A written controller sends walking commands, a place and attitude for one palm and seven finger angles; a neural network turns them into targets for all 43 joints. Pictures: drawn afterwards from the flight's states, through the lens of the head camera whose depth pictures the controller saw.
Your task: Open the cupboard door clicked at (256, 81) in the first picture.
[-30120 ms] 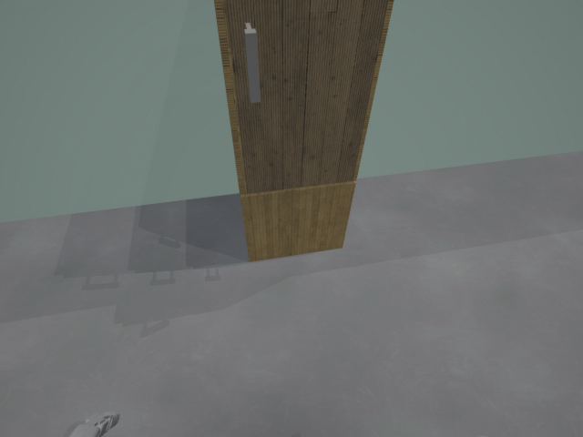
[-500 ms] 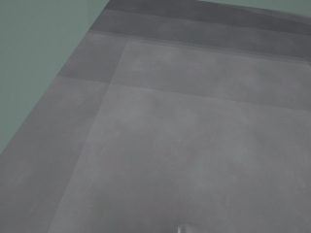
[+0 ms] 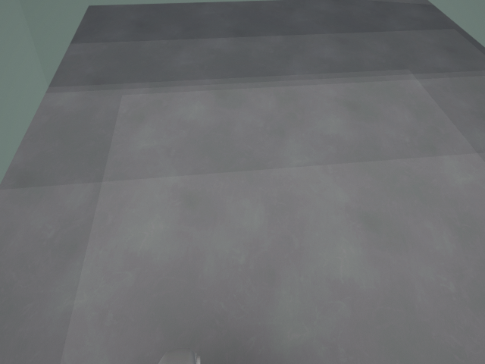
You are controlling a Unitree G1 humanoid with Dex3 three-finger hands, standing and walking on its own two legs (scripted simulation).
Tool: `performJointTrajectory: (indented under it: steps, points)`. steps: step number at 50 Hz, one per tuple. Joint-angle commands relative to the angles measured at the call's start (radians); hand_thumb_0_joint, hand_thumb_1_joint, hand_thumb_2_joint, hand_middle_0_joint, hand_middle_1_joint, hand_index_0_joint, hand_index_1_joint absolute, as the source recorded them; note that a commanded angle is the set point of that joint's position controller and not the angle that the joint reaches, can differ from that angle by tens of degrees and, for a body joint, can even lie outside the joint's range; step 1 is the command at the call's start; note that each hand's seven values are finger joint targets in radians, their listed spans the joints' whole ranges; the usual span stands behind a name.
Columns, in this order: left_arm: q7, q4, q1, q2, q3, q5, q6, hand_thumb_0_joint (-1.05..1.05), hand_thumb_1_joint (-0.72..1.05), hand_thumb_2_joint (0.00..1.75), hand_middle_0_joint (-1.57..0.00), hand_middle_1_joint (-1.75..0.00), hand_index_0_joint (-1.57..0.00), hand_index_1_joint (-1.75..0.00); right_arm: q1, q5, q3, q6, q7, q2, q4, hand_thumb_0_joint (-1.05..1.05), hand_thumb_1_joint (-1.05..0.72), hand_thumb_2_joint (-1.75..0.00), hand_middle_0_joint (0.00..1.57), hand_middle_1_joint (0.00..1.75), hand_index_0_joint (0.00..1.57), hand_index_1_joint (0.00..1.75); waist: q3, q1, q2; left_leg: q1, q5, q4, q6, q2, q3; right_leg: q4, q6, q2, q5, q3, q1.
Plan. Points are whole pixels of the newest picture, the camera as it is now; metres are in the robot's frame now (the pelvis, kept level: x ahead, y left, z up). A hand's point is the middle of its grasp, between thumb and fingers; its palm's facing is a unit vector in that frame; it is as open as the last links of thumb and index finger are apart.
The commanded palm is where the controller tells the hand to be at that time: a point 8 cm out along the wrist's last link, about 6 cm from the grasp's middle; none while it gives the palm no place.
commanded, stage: turn to face it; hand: left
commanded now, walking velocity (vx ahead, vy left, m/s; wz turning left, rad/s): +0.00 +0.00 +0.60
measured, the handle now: out of the picture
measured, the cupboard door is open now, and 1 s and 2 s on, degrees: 44 44 44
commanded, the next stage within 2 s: none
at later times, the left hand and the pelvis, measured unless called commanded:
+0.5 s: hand (122, 345) +0.18 +0.24 -0.18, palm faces +0.27 -0.95 -0.19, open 7.3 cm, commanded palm none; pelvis +0.15 +0.04 -0.01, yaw +13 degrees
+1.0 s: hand (152, 345) +0.18 +0.17 -0.15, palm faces +0.50 -0.82 -0.27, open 7.3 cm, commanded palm none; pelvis +0.21 -0.03 +0.00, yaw +32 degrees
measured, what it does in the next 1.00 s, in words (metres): walks ahead, turning left: left foot, then right foot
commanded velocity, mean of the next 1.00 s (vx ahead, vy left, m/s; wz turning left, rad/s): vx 0.00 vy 0.00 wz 0.60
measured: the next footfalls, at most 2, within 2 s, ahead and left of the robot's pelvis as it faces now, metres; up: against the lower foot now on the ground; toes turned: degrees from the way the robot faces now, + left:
left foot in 0.32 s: +0.23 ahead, +0.13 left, +0.00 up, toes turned +15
right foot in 0.80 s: +0.27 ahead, -0.11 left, +0.00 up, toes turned +22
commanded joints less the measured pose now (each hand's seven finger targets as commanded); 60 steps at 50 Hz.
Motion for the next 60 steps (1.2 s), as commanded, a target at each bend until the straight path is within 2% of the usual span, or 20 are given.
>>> performJointTrajectory:
  steps: [1,8,13,14,15,16,17,19,23,32,37,38,39,40,41,43,45,49,56,60]
  points:
    - [-0.009,-0.001,0.098,0.04,-0.017,0.003,-0.024,0.0,0.9,0.9,-0.2,-0.3,-0.2,-0.3,0.129,0.0,-0.001,0.01,0.005,-0.028,0.004,0.0,-0.9,-0.9,0.2,0.3,0.2,0.3,-0.064,-0.018,-0.057,0.012,0.118,-0.146,-0.016,0.007,-0.001,-0.197,-0.028,-0.25,0.71,0.077,0.031]
    - [-0.004,0.037,0.14,0.081,-0.02,0.009,-0.002,0.0,0.9,0.9,-0.2,-0.3,-0.2,-0.3,-0.107,0.005,-0.001,0.011,0.014,-0.086,-0.048,0.0,-0.9,-0.9,0.2,0.3,0.2,0.3,-0.008,0.034,-0.12,-0.058,0.128,-0.373,-0.003,-0.037,0.054,-0.119,0.017,-0.305,0.879,0.011,0.205]
    - [0.005,0.012,0.131,0.147,0.003,0.012,0.02,0.0,0.9,0.9,-0.2,-0.3,-0.2,-0.3,-0.052,-0.011,-0.016,0.015,0.016,-0.138,-0.058,0.0,-0.9,-0.9,0.2,0.3,0.2,0.3,-0.048,-0.015,-0.08,0.105,0.137,-0.553,0.043,-0.113,0.104,0.146,0.046,-0.33,0.982,-0.041,0.242]
    - [0.004,0.004,0.13,0.155,0.007,0.009,0.024,0.0,0.9,0.9,-0.2,-0.3,-0.2,-0.3,0.022,-0.017,-0.026,0.014,0.017,-0.173,-0.05,0.0,-0.9,-0.9,0.2,0.3,0.2,0.3,-0.097,-0.049,-0.027,0.228,0.33,-0.616,0.063,-0.101,0.071,0.304,0.079,-0.305,0.85,-0.068,0.191]
    - [0.003,-0.025,0.144,0.134,0.012,-0.008,0.029,0.0,0.9,0.9,-0.2,-0.3,-0.2,-0.3,0.091,-0.03,-0.042,0.008,0.01,-0.25,-0.06,0.0,-0.9,-0.9,0.2,0.3,0.2,0.3,-0.194,-0.069,0.143,0.411,0.718,-0.67,0.17,0.087,-0.184,0.529,0.138,-0.21,0.472,-0.102,0.006]
    - [0.0,-0.07,0.137,0.078,-0.002,-0.022,0.032,0.0,0.9,0.9,-0.2,-0.3,-0.2,-0.3,0.131,-0.019,-0.056,0.007,0.0,-0.328,-0.061,0.0,-0.9,-0.9,0.2,0.3,0.2,0.3,-0.254,-0.06,0.346,0.529,1.213,-0.713,0.349,0.335,-0.533,0.813,0.17,-0.078,-0.411,-0.017,-0.233]
    - [0.011,-0.102,0.075,0.113,0.002,-0.004,0.045,0.0,0.9,0.9,-0.2,-0.3,-0.2,-0.3,0.121,-0.006,-0.056,0.017,-0.004,-0.326,-0.052,0.0,-0.9,-0.9,0.2,0.3,0.2,0.3,-0.269,-0.055,0.156,0.478,0.957,-0.748,0.363,0.337,-0.48,0.877,0.146,-0.094,-0.412,0.132,-0.24]
    - [0.004,-0.12,0.013,0.079,0.008,0.01,0.054,0.0,0.9,0.9,-0.2,-0.3,-0.2,-0.3,-0.001,-0.011,-0.054,0.009,-0.016,-0.277,-0.111,0.0,-0.9,-0.9,0.2,0.3,0.2,0.3,-0.123,-0.004,0.123,0.291,0.566,-0.823,0.294,0.258,-0.441,0.865,0.169,-0.139,-0.276,0.144,-0.333]
    - [-0.01,-0.097,0.072,0.063,0.018,0.017,0.084,0.0,0.9,0.9,-0.2,-0.3,-0.2,-0.3,-0.09,-0.01,-0.045,-0.002,-0.014,-0.251,-0.145,0.0,-0.9,-0.9,0.2,0.3,0.2,0.3,-0.13,0.056,0.102,0.215,0.516,-0.845,0.203,0.128,-0.256,0.715,0.193,-0.129,-0.134,0.131,-0.276]
    - [-0.011,-0.181,-0.062,0.087,0.017,0.019,0.092,0.0,0.9,0.9,-0.2,-0.3,-0.2,-0.3,-0.077,-0.017,-0.081,0.025,0.007,-0.284,-0.174,0.0,-0.9,-0.9,0.2,0.3,0.2,0.3,-0.127,0.017,0.164,0.208,0.321,-0.839,0.196,0.086,-0.354,0.416,0.207,-0.082,-0.143,0.102,-0.242]
    - [-0.003,-0.174,0.048,0.116,0.023,0.01,0.073,0.0,0.9,0.9,-0.2,-0.3,-0.2,-0.3,-0.15,-0.009,-0.094,0.039,0.008,-0.291,-0.21,0.0,-0.9,-0.9,0.2,0.3,0.2,0.3,-0.166,0.07,0.175,0.112,0.338,-0.734,0.153,0.04,-0.394,0.058,0.181,-0.044,-0.032,0.091,0.031]
    - [0.002,-0.169,0.086,0.154,0.031,0.014,0.062,0.0,0.9,0.9,-0.2,-0.3,-0.2,-0.3,-0.15,-0.001,-0.091,0.037,0.013,-0.257,-0.218,0.0,-0.9,-0.9,0.2,0.3,0.2,0.3,-0.191,0.089,0.074,0.02,0.25,-0.654,0.106,-0.013,-0.357,-0.093,0.164,-0.116,0.028,0.153,0.175]
    - [0.011,-0.171,0.109,0.256,0.048,0.029,0.05,0.0,0.9,0.9,-0.2,-0.3,-0.2,-0.3,-0.134,0.01,-0.082,0.034,0.018,-0.187,-0.232,0.0,-0.9,-0.9,0.2,0.3,0.2,0.3,-0.212,0.098,-0.23,-0.161,-0.041,-0.427,0.02,-0.152,-0.18,-0.209,0.085,-0.383,0.091,0.423,0.316]
    - [0.014,-0.181,0.087,0.282,0.044,0.028,0.055,0.0,0.9,0.9,-0.2,-0.3,-0.2,-0.3,-0.157,-0.002,-0.083,0.035,0.018,-0.208,-0.243,0.0,-0.9,-0.9,0.2,0.3,0.2,0.3,-0.169,0.092,-0.288,-0.194,-0.278,-0.168,-0.011,-0.179,-0.089,-0.186,-0.018,-0.571,0.293,0.536,0.203]
    - [0.015,-0.188,0.052,0.245,0.03,0.023,0.056,0.0,0.9,0.9,-0.2,-0.3,-0.2,-0.3,-0.151,-0.01,-0.083,0.043,0.024,-0.224,-0.234,0.0,-0.9,-0.9,0.2,0.3,0.2,0.3,-0.126,0.067,-0.174,-0.178,-0.228,-0.017,-0.004,-0.136,-0.129,-0.147,-0.048,-0.53,0.353,0.427,0.123]
    - [0.014,-0.197,-0.029,0.177,0.013,0.017,0.052,0.0,0.9,0.9,-0.2,-0.3,-0.2,-0.3,-0.13,-0.01,-0.082,0.068,0.031,-0.213,-0.19,0.0,-0.9,-0.9,0.2,0.3,0.2,0.3,-0.102,0.011,-0.184,-0.17,-0.101,0.095,-0.033,-0.089,-0.105,-0.109,-0.001,-0.399,0.435,0.262,0.094]
    - [0.013,-0.201,-0.027,0.155,0.009,0.016,0.05,0.0,0.9,0.9,-0.2,-0.3,-0.2,-0.3,-0.143,-0.005,-0.073,0.071,0.04,-0.197,-0.193,0.0,-0.9,-0.9,0.2,0.3,0.2,0.3,-0.09,0.011,-0.178,-0.164,-0.044,0.057,-0.042,-0.081,-0.067,-0.08,0.034,-0.353,0.552,0.133,0.128]
    - [0.012,-0.161,0.11,0.185,0.019,0.019,0.048,0.0,0.9,0.9,-0.2,-0.3,-0.2,-0.3,-0.25,0.0,-0.056,0.072,0.044,-0.181,-0.212,0.0,-0.9,-0.9,0.2,0.3,0.2,0.3,-0.11,0.076,-0.145,-0.137,-0.069,-0.14,-0.048,-0.083,-0.008,-0.034,0.037,-0.37,0.712,0.085,0.267]
    - [0.005,-0.149,0.14,0.23,0.034,0.03,0.057,0.0,0.9,0.9,-0.2,-0.3,-0.2,-0.3,-0.307,0.005,-0.042,0.063,0.049,-0.176,-0.238,0.0,-0.9,-0.9,0.2,0.3,0.2,0.3,-0.107,0.095,-0.224,0.008,-0.101,-0.411,-0.017,-0.098,0.066,0.018,0.021,-0.413,0.718,0.026,0.246]
    - [-0.005,-0.159,0.085,0.237,0.04,0.014,0.059,0.0,0.9,0.9,-0.2,-0.3,-0.2,-0.3,-0.134,-0.003,-0.064,0.046,0.043,-0.246,-0.203,0.0,-0.9,-0.9,0.2,0.3,0.2,0.3,-0.202,-0.016,-0.095,0.394,0.216,-0.735,0.03,-0.088,0.054,0.295,0.109,-0.388,0.544,-0.076,0.047]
